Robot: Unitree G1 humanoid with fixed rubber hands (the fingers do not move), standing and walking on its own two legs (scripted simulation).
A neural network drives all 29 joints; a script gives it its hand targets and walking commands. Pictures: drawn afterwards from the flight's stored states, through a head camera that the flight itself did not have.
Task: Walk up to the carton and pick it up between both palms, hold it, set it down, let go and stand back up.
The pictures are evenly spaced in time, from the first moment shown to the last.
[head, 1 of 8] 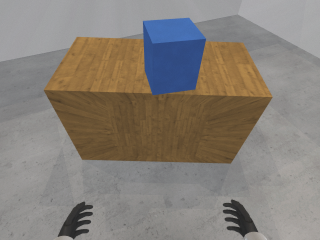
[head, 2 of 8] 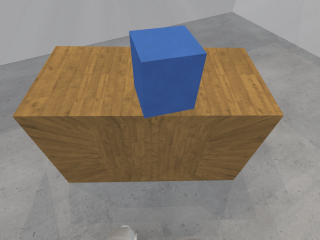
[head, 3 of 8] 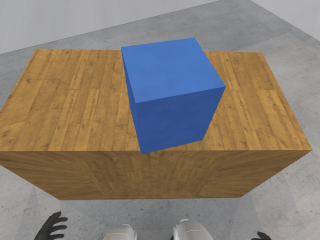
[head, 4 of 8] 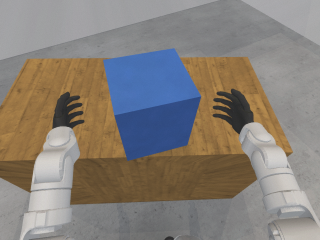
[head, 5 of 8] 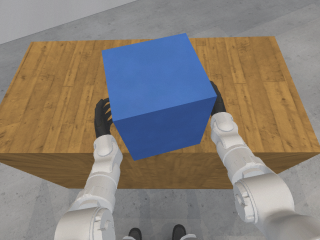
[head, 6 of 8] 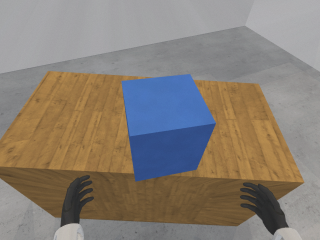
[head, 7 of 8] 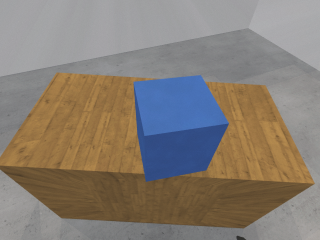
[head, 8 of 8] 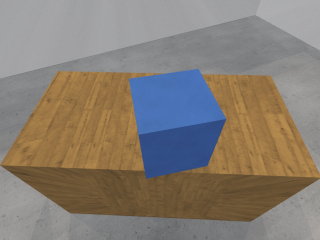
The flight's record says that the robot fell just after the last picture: no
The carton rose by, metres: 0.00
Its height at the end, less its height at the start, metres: +0.00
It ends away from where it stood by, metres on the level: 0.01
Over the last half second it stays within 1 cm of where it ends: yes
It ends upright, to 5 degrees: yes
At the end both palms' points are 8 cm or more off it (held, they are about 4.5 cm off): yes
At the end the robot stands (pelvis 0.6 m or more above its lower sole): yes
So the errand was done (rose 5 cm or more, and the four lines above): no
